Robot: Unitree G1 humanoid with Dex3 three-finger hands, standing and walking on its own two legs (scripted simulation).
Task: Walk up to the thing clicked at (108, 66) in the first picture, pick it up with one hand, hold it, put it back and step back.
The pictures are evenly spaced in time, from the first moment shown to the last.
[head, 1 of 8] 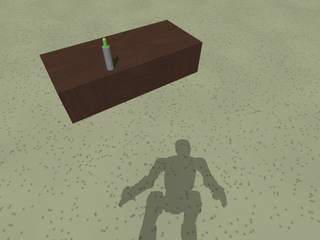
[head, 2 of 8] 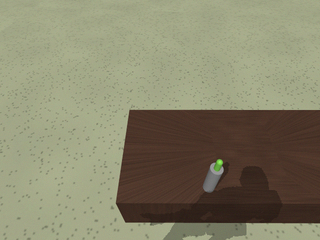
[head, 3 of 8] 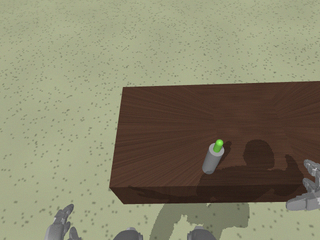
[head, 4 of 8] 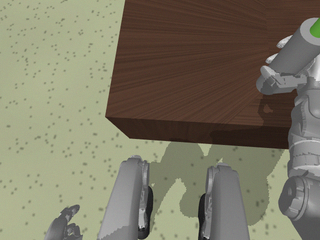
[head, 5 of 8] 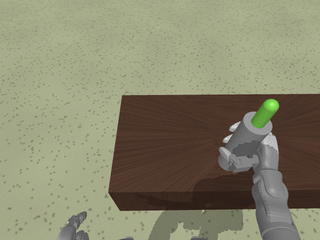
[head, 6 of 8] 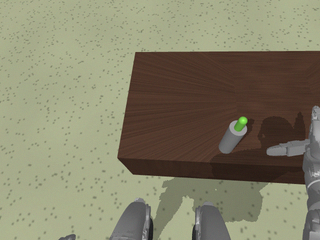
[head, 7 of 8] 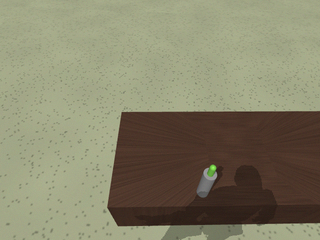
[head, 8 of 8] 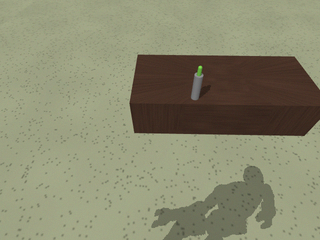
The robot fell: no
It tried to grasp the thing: yes
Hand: right
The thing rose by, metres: 0.39
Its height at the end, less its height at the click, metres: +0.00
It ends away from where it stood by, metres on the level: 0.01
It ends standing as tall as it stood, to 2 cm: yes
